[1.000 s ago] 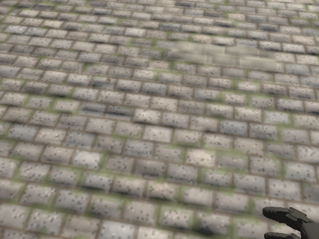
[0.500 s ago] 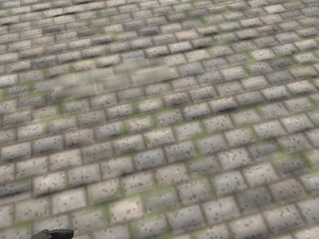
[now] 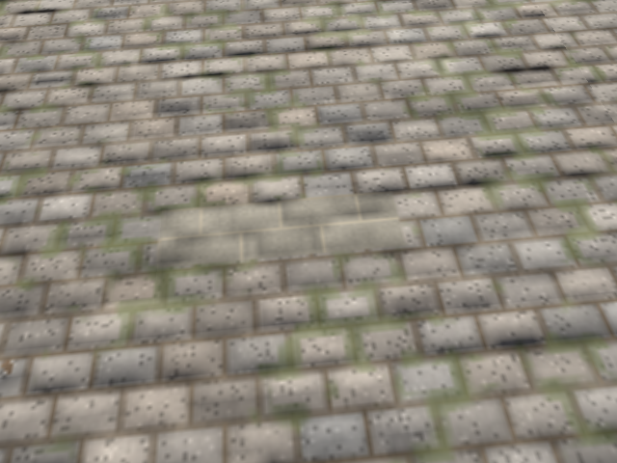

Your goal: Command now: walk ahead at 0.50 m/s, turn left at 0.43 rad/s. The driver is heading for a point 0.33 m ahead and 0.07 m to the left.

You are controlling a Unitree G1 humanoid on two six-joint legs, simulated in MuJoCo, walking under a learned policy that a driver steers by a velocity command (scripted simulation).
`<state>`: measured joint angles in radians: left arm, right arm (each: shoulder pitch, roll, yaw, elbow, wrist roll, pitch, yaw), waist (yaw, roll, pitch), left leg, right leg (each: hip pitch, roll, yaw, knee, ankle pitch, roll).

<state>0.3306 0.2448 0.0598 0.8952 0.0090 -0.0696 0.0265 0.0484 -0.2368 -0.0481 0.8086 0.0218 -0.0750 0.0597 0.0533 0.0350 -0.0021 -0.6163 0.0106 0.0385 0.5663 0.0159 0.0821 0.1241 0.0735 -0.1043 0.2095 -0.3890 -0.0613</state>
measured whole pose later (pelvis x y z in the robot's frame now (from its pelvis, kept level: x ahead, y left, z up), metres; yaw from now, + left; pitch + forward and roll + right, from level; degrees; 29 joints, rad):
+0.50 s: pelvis +0.27 +0.01 +0.00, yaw +11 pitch +3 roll +1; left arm 0.09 0.25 0.03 0.74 0.04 -0.10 0.00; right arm 0.26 -0.27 -0.05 0.80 0.00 -0.03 -0.01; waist -0.05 -0.01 0.01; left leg -0.17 -0.12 -0.11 0.55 -0.40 0.06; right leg -0.48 0.00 0.03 0.48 0.02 -0.01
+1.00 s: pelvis +0.33 +0.03 +0.00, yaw +12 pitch +0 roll +0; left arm 0.17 0.22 0.04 0.88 0.01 -0.01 0.02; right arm 0.28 -0.21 -0.04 0.89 -0.01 -0.01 -0.03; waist 0.00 0.00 0.01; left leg -0.21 0.01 -0.03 0.59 -0.37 -0.01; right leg -0.35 0.00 0.02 0.55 -0.21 0.01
